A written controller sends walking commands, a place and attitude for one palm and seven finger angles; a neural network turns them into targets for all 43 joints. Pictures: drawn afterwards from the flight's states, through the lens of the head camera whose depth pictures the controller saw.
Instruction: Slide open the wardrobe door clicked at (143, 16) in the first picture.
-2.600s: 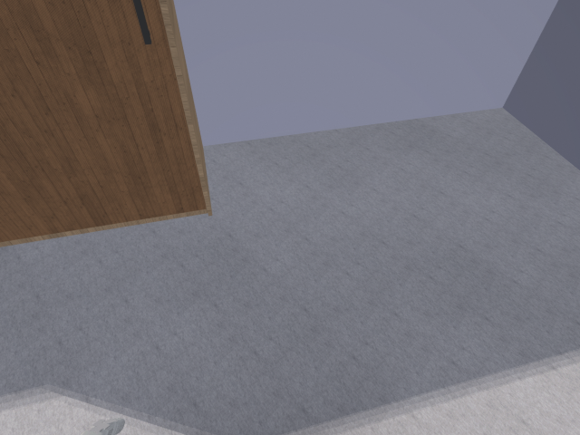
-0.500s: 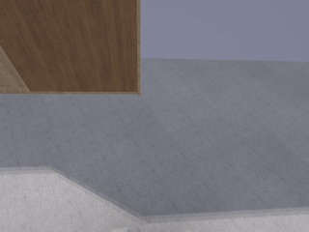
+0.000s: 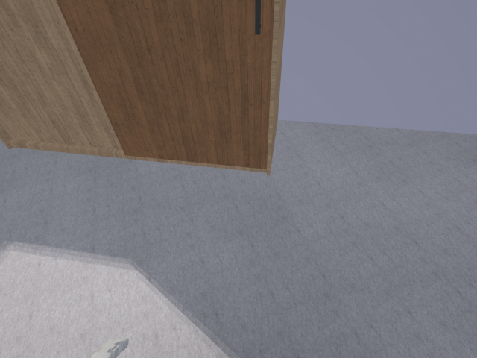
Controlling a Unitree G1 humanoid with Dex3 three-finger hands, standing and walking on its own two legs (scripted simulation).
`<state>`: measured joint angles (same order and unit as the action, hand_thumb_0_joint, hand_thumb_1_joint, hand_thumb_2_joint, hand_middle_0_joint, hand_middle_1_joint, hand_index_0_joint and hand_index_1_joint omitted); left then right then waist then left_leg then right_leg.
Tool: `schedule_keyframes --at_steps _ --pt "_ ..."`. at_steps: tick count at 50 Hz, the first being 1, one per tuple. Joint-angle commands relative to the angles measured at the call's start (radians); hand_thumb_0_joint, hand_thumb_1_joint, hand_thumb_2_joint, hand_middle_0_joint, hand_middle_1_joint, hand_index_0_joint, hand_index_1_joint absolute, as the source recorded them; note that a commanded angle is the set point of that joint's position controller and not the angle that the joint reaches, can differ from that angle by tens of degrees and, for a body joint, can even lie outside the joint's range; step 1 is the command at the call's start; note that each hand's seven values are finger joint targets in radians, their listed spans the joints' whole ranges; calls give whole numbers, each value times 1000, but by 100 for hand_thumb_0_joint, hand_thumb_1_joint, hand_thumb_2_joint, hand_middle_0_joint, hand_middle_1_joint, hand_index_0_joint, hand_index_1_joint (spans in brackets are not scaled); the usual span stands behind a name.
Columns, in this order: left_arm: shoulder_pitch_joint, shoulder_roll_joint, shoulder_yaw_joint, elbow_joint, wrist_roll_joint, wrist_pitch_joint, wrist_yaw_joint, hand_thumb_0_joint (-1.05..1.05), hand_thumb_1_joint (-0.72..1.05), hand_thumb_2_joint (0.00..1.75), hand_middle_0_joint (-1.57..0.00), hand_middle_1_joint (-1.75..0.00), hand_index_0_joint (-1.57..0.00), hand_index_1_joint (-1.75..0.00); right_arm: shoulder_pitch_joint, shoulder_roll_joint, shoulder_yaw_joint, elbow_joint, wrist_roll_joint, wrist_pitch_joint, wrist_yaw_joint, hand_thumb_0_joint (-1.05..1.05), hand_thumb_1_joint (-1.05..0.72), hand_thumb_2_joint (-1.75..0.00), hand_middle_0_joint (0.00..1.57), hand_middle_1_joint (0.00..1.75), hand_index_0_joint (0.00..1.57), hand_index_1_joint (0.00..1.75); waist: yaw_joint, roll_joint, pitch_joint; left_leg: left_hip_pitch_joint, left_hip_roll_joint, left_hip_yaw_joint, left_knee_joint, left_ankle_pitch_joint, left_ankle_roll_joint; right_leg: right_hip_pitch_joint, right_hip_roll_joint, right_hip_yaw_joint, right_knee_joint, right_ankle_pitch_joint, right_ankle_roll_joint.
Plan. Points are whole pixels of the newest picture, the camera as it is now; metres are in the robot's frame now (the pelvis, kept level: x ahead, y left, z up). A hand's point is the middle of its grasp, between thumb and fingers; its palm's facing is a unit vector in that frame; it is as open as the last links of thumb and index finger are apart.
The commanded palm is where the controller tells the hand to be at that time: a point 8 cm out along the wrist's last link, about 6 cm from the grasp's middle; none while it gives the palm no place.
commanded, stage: walk to a spot facing it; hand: right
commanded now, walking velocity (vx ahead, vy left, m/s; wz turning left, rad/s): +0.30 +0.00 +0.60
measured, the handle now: (258, 9) +1.20 -0.06 +0.13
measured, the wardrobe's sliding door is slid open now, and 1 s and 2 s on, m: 0.00 0.00 0.00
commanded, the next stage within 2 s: turn to face it in 1.24 s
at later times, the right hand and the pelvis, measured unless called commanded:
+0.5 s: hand (279, 273) +0.35 -0.08 -0.18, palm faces -0.41 +0.90 -0.12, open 7.4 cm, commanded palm none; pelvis +0.16 +0.03 -0.02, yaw +19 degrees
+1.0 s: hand (283, 226) +0.48 -0.10 -0.19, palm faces -0.40 +0.89 -0.20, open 7.4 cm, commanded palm none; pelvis +0.39 +0.07 -0.01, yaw +32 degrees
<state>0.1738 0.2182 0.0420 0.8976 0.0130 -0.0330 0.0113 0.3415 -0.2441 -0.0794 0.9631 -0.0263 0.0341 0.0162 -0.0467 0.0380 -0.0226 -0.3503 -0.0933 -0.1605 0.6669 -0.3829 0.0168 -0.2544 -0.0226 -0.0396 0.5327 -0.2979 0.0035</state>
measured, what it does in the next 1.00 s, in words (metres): walks ahead, turning left: left foot, then right foot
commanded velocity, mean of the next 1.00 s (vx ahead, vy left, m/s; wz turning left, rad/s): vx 0.33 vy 0.00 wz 0.48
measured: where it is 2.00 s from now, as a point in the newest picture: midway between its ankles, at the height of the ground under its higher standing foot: (202, 300)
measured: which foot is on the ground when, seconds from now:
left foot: up 0.00-0.50, down 0.52-0.96, up 0.98-1.00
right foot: down 0.00-0.52, up 0.54-0.92, down 0.94-1.00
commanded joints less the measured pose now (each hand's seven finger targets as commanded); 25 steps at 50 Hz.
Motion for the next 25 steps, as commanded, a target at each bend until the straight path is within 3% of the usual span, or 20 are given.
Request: schedule_keyframes --at_steps 1,3,6,10,14,17,19,21,22,23,24,25 --pt "113 196 42 -32 9 -19 14 0 90 90 -20 -30 -20 -30 -154 -114 -41 -147 -11 -38 26 0 -90 -90 20 30 20 30 70 -171 136 -420 106 76 423 -6 -31 131 -410 436 -444 -425 -108" --pt "80 149 25 -32 8 -33 17 0 90 90 -20 -30 -20 -30 -104 -80 -39 -109 -15 -26 43 0 -90 -90 20 30 20 30 33 -136 159 -386 128 110 513 126 -42 80 -308 209 -416 -239 -62" --pt "148 105 11 3 2 -48 23 0 90 90 -20 -30 -20 -30 -83 -38 -29 -94 -14 -13 44 0 -90 -90 20 30 20 30 24 -176 158 -389 126 128 586 234 -51 94 -241 52 -385 -12 -25" --pt "256 74 4 56 -3 -58 29 0 90 90 -20 -30 -20 -30 -137 -20 -19 -104 -12 -6 41 0 -90 -90 20 30 20 30 43 -178 148 -486 146 154 579 272 -60 225 -255 -33 -338 262 -21" --pt "346 74 5 106 6 -59 31 0 90 90 -20 -30 -20 -30 -267 2 -2 -133 -9 -10 46 0 -90 -90 20 30 20 30 82 -161 184 -525 170 218 426 248 -52 324 -293 -80 -313 432 -71" --pt "402 71 5 140 16 -56 33 0 90 90 -20 -30 -20 -30 -374 19 12 -154 -6 -19 51 0 -90 -90 20 30 20 30 117 -174 217 -490 166 275 240 217 -31 372 -305 -125 -298 530 -90" --pt "417 78 9 157 19 -50 32 0 90 90 -20 -30 -20 -30 -405 30 18 -156 -4 -27 50 0 -90 -90 20 30 20 30 124 -180 205 -402 133 321 109 178 -3 391 -301 -180 -258 663 -91" --pt "402 103 16 162 16 -47 30 0 90 90 -20 -30 -20 -30 -339 14 15 -137 -4 -37 45 0 -90 -90 20 30 20 30 85 -195 141 -247 75 359 28 124 36 398 -314 -230 -127 966 -86" --pt "377 126 23 156 11 -49 28 0 90 90 -20 -30 -20 -30 -258 -5 7 -113 -4 -42 40 0 -90 -90 20 30 20 30 47 -209 80 -150 53 367 1 118 57 405 -317 -251 -39 1080 -77" --pt "354 145 28 148 6 -48 26 0 90 90 -20 -30 -20 -30 -163 -31 -3 -80 -7 -51 34 0 -90 -90 20 30 20 30 2 -215 17 3 35 373 -45 132 73 364 -306 -266 93 1102 -58" --pt "320 152 29 131 0 -46 20 0 90 90 -20 -30 -20 -30 -14 -76 -19 -37 -10 -64 29 0 -90 -90 20 30 20 30 -75 -185 -74 267 37 357 -128 210 93 238 -290 -278 302 970 -23" --pt "339 103 20 113 -17 -43 4 0 90 90 -20 -30 -20 -30 104 -177 -38 -5 -12 -73 15 0 -90 -90 20 30 20 30 -120 -2 -206 613 249 97 -149 264 172 -79 -228 -268 599 443 14"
